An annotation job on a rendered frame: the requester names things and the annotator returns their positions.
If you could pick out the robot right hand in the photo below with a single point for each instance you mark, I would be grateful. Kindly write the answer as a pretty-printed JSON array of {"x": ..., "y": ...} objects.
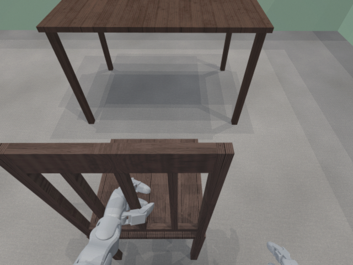
[{"x": 281, "y": 254}]

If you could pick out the left robot forearm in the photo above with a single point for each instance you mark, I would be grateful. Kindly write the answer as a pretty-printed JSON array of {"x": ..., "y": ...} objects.
[{"x": 103, "y": 243}]

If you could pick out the table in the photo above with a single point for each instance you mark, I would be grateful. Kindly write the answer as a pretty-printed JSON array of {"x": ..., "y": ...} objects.
[{"x": 156, "y": 16}]

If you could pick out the robot left hand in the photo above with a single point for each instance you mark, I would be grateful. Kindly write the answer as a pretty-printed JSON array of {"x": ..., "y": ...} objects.
[{"x": 117, "y": 204}]

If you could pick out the chair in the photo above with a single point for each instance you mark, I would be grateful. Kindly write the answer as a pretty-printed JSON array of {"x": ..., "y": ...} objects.
[{"x": 170, "y": 167}]

